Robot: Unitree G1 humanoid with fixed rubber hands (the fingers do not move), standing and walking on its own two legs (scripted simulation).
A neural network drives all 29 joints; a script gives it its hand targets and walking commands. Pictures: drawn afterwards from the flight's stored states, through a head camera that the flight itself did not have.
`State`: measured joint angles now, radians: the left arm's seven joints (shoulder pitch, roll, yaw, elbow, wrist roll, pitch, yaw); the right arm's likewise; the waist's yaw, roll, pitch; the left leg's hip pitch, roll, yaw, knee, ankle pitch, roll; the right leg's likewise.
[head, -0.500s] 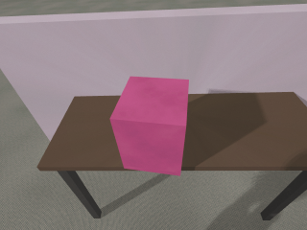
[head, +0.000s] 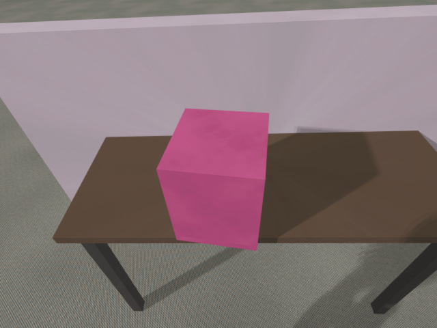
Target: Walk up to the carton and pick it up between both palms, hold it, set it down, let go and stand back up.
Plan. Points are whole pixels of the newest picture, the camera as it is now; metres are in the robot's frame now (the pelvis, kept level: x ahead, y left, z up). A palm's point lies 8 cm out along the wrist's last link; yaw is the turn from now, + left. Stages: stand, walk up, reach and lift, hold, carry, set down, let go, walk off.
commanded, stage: stand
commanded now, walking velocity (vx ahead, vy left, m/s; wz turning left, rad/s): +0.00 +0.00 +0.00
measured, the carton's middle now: (220, 179) +0.46 +0.02 +0.01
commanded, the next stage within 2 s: none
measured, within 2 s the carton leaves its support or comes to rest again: neither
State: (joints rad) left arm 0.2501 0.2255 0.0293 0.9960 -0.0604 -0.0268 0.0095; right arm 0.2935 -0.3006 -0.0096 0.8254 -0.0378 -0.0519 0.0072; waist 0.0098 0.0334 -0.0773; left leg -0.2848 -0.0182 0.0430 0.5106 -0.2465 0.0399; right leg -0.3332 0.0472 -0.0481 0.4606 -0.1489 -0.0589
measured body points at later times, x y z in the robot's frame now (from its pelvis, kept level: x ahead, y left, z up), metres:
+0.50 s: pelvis +0.00 +0.00 +0.00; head -0.01 -0.01 +0.45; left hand +0.06 +0.26 -0.13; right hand +0.09 -0.27 -0.12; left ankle +0.01 +0.10 -0.74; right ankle +0.06 -0.08 -0.74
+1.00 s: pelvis +0.01 +0.00 +0.00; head +0.01 -0.01 +0.45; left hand +0.07 +0.26 -0.13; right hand +0.10 -0.27 -0.12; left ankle +0.01 +0.10 -0.74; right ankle +0.06 -0.08 -0.74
